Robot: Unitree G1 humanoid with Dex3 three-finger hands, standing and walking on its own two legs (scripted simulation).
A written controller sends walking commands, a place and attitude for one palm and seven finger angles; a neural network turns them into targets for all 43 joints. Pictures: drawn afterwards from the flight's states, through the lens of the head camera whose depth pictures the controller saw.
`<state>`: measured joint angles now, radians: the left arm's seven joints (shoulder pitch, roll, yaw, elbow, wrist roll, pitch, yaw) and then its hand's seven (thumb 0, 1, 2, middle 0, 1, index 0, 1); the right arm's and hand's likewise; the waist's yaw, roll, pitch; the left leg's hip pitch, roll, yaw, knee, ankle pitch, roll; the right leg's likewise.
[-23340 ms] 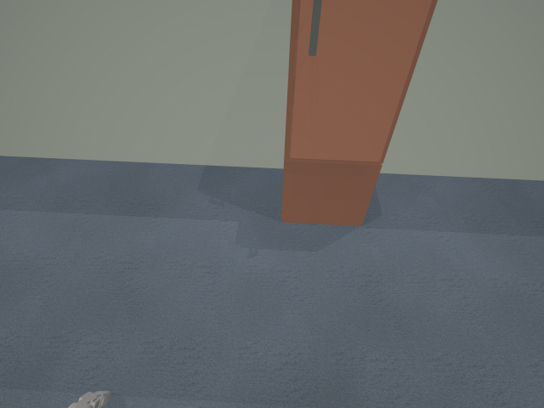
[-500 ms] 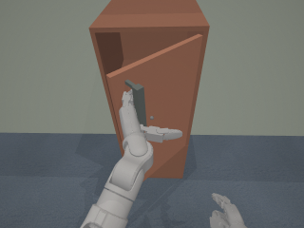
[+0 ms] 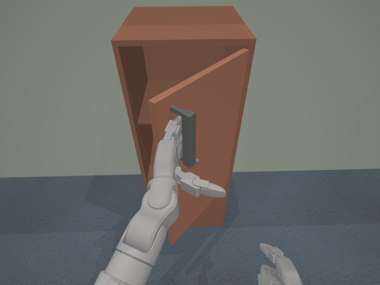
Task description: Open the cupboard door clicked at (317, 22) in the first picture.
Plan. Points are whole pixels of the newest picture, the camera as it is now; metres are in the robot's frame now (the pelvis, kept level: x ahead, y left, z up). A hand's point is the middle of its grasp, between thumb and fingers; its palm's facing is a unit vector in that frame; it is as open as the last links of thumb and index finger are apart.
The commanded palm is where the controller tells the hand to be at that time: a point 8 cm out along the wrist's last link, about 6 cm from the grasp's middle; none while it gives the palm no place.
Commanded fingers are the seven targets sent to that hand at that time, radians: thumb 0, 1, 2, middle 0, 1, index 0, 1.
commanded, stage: slide the hand sideways off the handle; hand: left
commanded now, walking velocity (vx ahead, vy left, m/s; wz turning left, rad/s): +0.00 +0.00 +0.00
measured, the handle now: (182, 137) +0.38 +0.05 +0.15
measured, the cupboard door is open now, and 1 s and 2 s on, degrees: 48 48 48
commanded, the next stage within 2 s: draw the hand back to the body in 0.74 s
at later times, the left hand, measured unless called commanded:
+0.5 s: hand (177, 179) +0.27 +0.05 +0.15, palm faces +0.04 -1.00 -0.01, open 16.3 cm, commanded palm +0.22 +0.11 +0.15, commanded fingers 0.00 -0.50 0.30 -0.15 -0.30 -0.15 -0.30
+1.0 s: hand (154, 188) +0.24 +0.09 +0.15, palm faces +0.06 -1.00 -0.04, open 16.3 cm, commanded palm +0.20 +0.14 +0.15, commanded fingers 0.00 -0.50 0.30 -0.15 -0.30 -0.15 -0.30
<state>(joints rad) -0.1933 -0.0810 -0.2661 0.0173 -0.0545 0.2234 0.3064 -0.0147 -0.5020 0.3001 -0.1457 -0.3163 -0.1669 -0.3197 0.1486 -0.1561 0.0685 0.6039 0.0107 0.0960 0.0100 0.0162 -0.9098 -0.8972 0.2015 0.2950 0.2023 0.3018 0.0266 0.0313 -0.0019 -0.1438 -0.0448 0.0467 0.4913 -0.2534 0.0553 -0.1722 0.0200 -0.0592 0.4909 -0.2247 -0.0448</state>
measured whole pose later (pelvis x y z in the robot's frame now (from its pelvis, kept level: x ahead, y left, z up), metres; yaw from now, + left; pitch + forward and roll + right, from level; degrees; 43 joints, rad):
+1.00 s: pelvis +0.03 -0.03 +0.00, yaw +1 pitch -4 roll +0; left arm 0.32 0.14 -0.07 -0.49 -0.15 0.23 0.03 -0.01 -0.50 0.30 -0.15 -0.30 -0.15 -0.30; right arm 0.17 -0.22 0.08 0.55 0.02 0.00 -0.04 0.02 -0.91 -0.90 0.20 0.30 0.20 0.30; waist 0.05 0.07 -0.02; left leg -0.14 0.00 0.00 0.52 -0.30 0.01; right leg -0.13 0.07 -0.10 0.46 -0.26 -0.09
